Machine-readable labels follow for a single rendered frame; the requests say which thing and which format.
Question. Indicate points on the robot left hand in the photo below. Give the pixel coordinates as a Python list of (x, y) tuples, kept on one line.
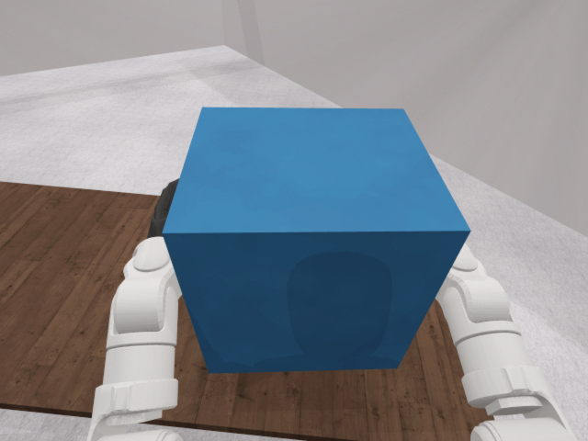
[(161, 210)]

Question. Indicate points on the robot right upper arm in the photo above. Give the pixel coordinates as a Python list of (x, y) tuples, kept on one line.
[(530, 429)]

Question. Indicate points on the left robot forearm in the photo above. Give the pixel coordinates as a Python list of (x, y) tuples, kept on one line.
[(138, 381)]

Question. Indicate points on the carton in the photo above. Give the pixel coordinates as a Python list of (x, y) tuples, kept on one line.
[(308, 239)]

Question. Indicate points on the table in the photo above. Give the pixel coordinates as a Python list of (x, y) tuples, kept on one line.
[(62, 255)]

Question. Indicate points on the right robot forearm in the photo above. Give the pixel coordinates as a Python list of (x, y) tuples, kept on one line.
[(498, 372)]

